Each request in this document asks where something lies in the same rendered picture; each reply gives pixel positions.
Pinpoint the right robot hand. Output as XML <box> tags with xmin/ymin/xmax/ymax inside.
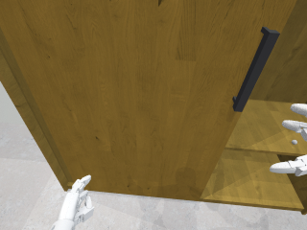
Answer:
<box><xmin>270</xmin><ymin>103</ymin><xmax>307</xmax><ymax>176</ymax></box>

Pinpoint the left robot hand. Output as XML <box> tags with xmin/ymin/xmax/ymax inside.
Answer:
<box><xmin>57</xmin><ymin>175</ymin><xmax>95</xmax><ymax>226</ymax></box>

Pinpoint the wardrobe door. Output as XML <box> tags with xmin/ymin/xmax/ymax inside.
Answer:
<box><xmin>0</xmin><ymin>27</ymin><xmax>74</xmax><ymax>183</ymax></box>
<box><xmin>0</xmin><ymin>0</ymin><xmax>297</xmax><ymax>201</ymax></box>

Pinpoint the handle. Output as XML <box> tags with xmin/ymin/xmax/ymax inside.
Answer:
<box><xmin>232</xmin><ymin>26</ymin><xmax>280</xmax><ymax>112</ymax></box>

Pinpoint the left robot forearm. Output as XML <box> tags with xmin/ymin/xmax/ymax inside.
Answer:
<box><xmin>50</xmin><ymin>219</ymin><xmax>76</xmax><ymax>230</ymax></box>

